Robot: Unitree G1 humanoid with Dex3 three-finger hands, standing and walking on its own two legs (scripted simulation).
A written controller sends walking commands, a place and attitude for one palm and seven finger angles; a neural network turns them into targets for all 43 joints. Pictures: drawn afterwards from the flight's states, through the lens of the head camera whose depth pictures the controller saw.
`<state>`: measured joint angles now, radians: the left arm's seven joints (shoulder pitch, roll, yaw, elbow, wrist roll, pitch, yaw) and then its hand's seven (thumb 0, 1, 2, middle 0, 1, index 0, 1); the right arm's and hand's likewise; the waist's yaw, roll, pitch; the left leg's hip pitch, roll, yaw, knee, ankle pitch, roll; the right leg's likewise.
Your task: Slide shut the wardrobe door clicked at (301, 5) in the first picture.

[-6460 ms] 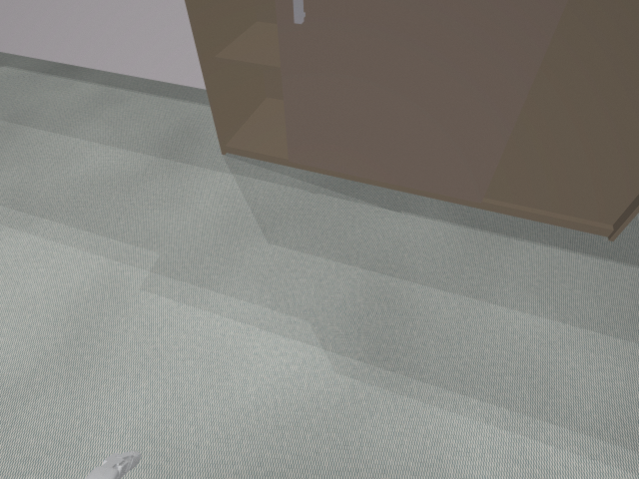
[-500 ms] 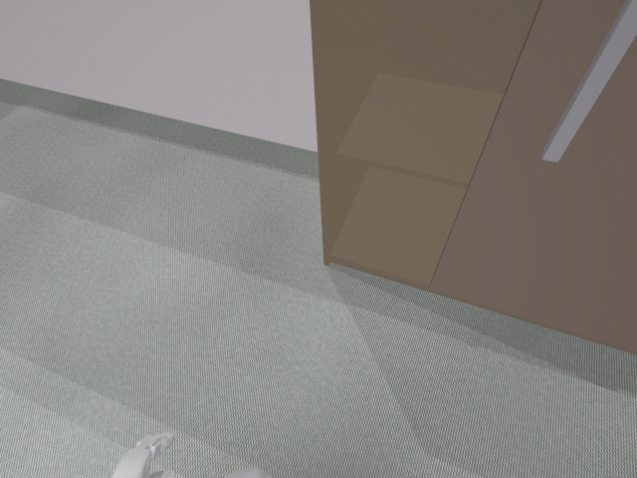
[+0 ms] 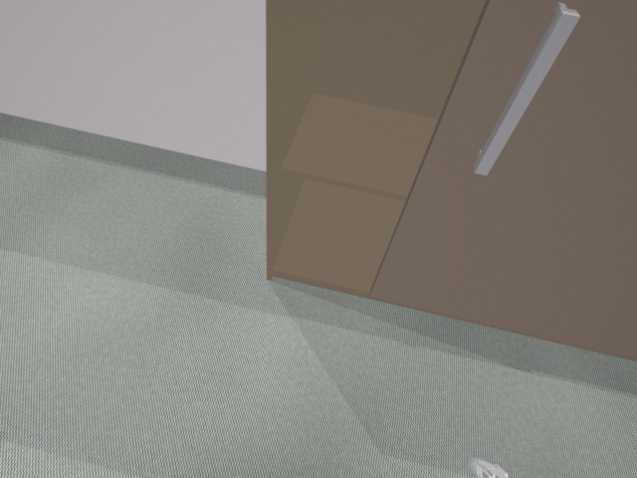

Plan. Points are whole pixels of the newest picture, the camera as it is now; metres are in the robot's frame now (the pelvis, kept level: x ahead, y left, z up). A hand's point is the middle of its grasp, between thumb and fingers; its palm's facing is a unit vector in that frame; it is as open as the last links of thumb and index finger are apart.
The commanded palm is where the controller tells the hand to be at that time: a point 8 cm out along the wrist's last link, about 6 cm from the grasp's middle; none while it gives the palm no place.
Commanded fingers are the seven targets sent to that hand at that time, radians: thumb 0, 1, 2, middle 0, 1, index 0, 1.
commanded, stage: turn to face it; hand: right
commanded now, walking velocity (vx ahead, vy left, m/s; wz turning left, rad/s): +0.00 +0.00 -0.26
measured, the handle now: (515, 98) +0.76 -0.29 +0.11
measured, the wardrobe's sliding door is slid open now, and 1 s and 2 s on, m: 0.36 0.36 0.36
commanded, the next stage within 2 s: take the last steps up to it in 0.04 s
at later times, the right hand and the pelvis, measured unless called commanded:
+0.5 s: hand out of the picture -0.10 -0.21 -0.16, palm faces +0.27 +0.94 -0.20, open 7.4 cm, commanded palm none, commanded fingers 0.00 -0.90 -0.90 0.20 0.30 0.20 0.30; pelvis +0.01 -0.04 +0.01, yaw -9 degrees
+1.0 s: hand (523, 465) +0.21 -0.32 -0.18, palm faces +0.13 +0.98 -0.14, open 7.3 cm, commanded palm none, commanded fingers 0.00 -0.90 -0.90 0.20 0.30 0.20 0.30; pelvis +0.15 -0.13 +0.00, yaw -8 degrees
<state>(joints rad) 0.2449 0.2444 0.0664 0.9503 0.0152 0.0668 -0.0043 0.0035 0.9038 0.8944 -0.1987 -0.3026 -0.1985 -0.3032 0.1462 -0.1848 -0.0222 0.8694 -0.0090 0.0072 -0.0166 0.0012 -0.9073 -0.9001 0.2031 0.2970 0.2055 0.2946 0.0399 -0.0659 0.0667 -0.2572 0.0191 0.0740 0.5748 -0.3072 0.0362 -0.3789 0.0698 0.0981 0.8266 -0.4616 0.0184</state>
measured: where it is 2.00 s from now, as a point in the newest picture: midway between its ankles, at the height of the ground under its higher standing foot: (341, 439)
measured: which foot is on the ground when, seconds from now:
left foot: down 0.00-0.54, up 0.56-1.00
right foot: up 0.00-0.52, down 0.54-1.00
